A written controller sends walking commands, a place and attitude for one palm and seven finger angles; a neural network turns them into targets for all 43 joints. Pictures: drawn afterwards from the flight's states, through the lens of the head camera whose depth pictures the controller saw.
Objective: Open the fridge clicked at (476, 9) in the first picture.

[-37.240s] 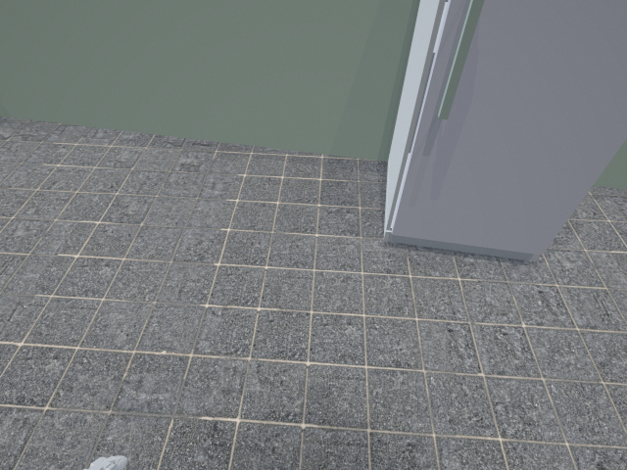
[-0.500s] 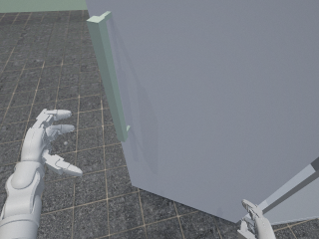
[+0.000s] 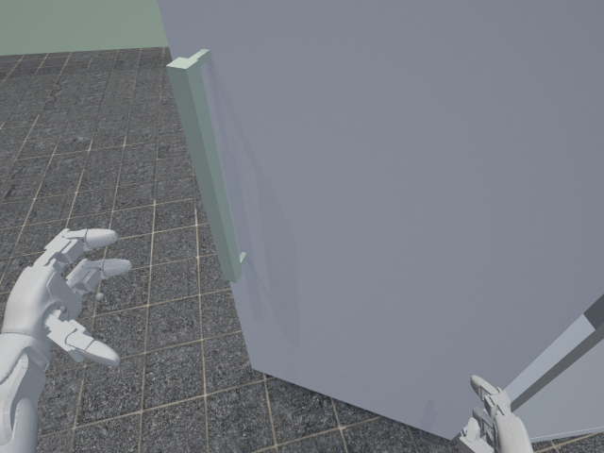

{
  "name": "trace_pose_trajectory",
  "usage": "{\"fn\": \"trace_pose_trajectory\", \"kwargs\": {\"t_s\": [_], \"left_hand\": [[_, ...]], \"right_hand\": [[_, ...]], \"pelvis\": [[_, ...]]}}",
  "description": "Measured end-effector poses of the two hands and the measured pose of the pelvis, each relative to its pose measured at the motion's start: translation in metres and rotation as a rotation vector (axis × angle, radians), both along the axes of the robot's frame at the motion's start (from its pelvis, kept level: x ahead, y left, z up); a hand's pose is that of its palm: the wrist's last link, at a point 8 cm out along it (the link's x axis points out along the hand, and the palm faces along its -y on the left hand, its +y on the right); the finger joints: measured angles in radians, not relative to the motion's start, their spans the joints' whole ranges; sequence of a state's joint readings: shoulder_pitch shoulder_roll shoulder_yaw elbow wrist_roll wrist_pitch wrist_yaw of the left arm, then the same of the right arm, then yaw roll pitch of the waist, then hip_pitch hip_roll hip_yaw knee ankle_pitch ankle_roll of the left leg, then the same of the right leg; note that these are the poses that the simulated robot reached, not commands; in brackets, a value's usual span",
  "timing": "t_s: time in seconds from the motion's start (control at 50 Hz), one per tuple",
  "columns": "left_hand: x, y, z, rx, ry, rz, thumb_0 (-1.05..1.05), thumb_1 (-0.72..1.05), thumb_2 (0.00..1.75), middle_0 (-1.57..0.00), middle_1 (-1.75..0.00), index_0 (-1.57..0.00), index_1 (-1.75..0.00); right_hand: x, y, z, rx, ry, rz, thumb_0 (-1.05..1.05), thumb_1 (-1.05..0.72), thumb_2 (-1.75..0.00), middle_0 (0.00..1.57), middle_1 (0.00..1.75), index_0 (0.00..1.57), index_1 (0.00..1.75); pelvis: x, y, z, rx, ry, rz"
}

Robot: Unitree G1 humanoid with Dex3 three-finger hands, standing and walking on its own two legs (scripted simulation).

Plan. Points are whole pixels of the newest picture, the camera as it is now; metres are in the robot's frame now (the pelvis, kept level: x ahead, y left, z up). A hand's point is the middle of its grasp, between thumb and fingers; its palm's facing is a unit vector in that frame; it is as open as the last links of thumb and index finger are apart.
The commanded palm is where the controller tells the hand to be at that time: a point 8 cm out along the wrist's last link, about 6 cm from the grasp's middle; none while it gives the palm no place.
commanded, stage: draw the hand back to the body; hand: left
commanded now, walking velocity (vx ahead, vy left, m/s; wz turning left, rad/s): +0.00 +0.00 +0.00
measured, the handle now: (221, 188) +0.46 +0.17 +0.11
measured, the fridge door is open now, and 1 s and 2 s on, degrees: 63 63 63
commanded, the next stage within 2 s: step back with the hand held close in 1.22 s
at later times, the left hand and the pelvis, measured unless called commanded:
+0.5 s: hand (58, 310) +0.22 +0.28 +0.14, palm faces +0.49 -0.81 -0.31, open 12.2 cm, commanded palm +0.17 +0.31 +0.16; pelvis +0.00 +0.01 +0.02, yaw +0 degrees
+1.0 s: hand (49, 307) +0.20 +0.27 +0.17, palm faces +0.50 -0.79 -0.37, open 7.7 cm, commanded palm +0.16 +0.30 +0.19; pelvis +0.02 +0.00 +0.02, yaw -1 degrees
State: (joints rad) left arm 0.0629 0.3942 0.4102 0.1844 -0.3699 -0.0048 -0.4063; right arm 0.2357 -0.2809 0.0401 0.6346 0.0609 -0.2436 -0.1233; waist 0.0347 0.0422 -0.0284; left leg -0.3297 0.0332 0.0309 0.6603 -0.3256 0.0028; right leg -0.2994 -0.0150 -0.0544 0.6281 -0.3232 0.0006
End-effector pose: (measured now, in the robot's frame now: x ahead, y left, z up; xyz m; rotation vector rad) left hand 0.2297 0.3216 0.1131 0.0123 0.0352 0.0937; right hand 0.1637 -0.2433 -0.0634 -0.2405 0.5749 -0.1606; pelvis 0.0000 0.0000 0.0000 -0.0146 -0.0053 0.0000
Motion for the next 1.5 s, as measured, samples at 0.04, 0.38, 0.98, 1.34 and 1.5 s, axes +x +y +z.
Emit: {"fn": "trace_pose_trajectory", "kwargs": {"t_s": [0.04, 0.38, 0.98, 1.34, 1.5], "left_hand": [[-0.008, -0.002, 0.0, 0.007, -0.002, 0.007, -0.01, -0.55, 0.2, -0.25, -1.15, -0.25, -1.15], [-0.05, -0.005, 0.032, 0.299, -0.061, 0.361, -0.01, -0.23, 0.36, -0.25, -0.97, -0.24, -0.97], [-0.072, -0.02, 0.075, 0.436, -0.149, 0.407, 0.01, 0.79, 0.85, -0.22, -0.37, -0.21, -0.37], [-0.072, -0.026, 0.078, 0.438, -0.166, 0.386, 0.02, 0.89, 0.9, -0.21, -0.31, -0.21, -0.31], [-0.062, -0.025, 0.084, 0.498, -0.206, 0.326, 0.02, 0.89, 0.9, -0.21, -0.3, -0.21, -0.3]], "right_hand": [[0.002, 0.001, 0.002, -0.007, -0.006, 0.012, 0.01, -0.9, -0.9, 0.2, 0.3, 0.2, 0.3], [0.013, 0.033, 0.005, 0.008, 0.028, 0.096, 0.01, -0.9, -0.9, 0.2, 0.3, 0.2, 0.3], [0.032, 0.018, 0.007, 0.013, 0.067, 0.081, 0.01, -0.9, -0.9, 0.2, 0.3, 0.2, 0.3], [0.022, 0.017, 0.004, 0.031, 0.068, 0.064, 0.01, -0.9, -0.9, 0.2, 0.3, 0.2, 0.3], [0.014, 0.018, 0.004, 0.031, 0.095, 0.048, 0.01, -0.9, -0.9, 0.2, 0.3, 0.2, 0.3]], "pelvis": [[-0.001, 0.0, 0.0, -0.002, -0.007, 0.003], [-0.004, 0.006, 0.013, 0.0, -0.056, -0.002], [0.016, -0.002, 0.02, 0.004, -0.105, -0.014], [0.012, -0.006, 0.02, 0.005, -0.116, -0.019], [0.0, 0.002, 0.018, -0.007, -0.042, -0.026]]}}
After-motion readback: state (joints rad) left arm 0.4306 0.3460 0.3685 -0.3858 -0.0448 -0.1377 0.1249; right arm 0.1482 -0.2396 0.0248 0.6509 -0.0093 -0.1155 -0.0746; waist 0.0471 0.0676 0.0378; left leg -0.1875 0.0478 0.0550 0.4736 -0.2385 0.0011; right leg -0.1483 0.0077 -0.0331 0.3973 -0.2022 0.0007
